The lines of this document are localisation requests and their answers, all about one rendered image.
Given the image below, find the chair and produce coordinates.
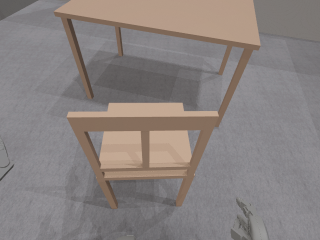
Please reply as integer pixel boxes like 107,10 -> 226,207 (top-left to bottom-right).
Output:
66,103 -> 219,209

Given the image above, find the table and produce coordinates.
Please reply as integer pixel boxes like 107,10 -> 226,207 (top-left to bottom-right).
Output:
54,0 -> 261,127

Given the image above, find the right robot hand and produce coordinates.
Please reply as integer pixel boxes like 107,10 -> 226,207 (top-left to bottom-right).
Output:
231,197 -> 270,240

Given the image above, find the left robot hand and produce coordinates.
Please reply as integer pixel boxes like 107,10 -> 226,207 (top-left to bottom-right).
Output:
0,136 -> 15,181

